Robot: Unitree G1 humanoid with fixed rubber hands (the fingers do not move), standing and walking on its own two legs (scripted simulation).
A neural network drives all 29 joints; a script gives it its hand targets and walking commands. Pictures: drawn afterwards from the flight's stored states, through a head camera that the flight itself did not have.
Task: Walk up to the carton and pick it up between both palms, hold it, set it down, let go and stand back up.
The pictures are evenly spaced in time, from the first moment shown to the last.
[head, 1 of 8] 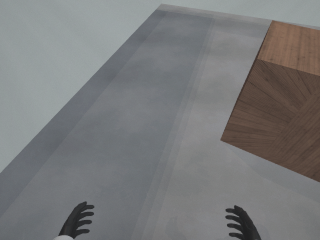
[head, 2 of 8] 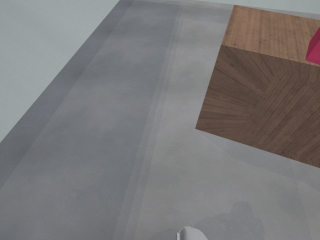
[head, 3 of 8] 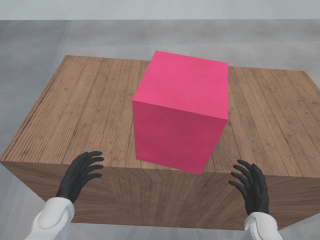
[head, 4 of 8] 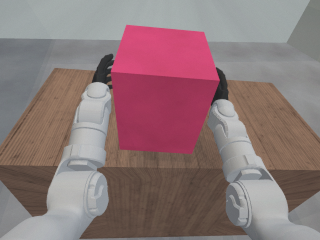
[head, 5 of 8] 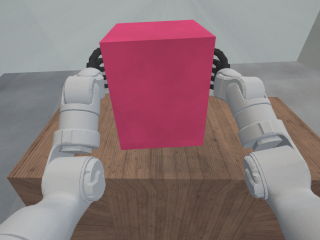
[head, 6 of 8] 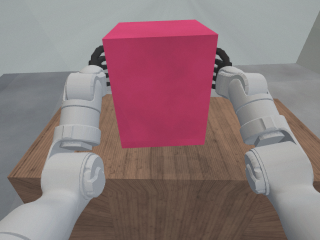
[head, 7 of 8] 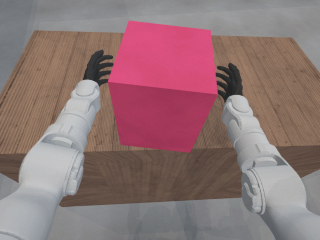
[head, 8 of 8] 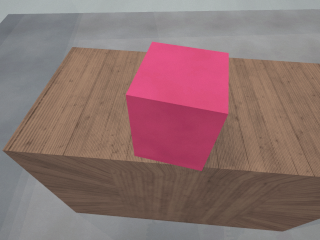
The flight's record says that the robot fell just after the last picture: no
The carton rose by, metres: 0.21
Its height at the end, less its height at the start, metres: +0.00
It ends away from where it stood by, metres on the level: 0.01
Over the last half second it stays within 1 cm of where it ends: yes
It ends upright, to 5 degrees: yes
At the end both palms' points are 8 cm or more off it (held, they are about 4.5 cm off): yes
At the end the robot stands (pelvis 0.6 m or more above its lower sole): yes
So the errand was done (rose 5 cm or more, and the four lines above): yes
